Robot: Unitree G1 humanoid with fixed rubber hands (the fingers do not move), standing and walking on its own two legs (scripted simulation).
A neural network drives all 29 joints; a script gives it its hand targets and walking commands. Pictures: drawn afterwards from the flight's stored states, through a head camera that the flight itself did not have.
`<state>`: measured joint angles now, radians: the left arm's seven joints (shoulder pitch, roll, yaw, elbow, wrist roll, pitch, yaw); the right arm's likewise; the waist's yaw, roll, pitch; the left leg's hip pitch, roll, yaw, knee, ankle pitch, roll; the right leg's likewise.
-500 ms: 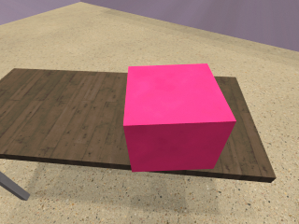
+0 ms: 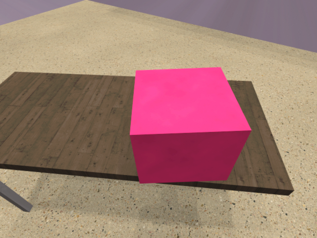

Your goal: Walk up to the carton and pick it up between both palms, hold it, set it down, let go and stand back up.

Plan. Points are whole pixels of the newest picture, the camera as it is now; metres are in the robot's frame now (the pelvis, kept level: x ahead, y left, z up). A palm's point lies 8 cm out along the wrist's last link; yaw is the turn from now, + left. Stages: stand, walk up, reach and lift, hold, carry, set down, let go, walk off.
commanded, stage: stand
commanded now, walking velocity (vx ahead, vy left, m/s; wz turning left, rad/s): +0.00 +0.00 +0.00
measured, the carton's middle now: (180, 124) +0.48 -0.03 +0.01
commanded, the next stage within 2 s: none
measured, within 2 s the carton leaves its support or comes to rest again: neither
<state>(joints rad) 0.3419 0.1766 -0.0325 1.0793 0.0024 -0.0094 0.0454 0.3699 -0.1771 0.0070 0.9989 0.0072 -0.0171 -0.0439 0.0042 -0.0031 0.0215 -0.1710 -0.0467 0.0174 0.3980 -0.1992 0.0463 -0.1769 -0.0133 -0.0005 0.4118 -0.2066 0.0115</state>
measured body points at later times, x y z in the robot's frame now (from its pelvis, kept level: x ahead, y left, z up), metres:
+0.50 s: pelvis +0.00 +0.00 +0.00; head +0.00 +0.00 +0.45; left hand -0.01 +0.23 -0.16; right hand -0.01 -0.23 -0.15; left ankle +0.01 +0.09 -0.74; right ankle +0.01 -0.13 -0.74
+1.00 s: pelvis +0.01 -0.01 +0.00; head +0.02 -0.01 +0.45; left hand -0.01 +0.22 -0.16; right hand -0.01 -0.23 -0.15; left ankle +0.01 +0.09 -0.74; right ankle +0.01 -0.13 -0.74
